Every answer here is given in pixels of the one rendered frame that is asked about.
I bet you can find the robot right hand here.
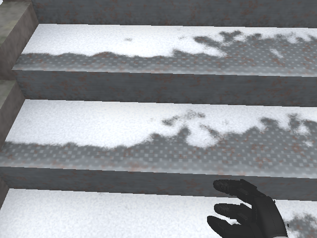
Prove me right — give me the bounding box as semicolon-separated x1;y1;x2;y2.
207;178;289;238

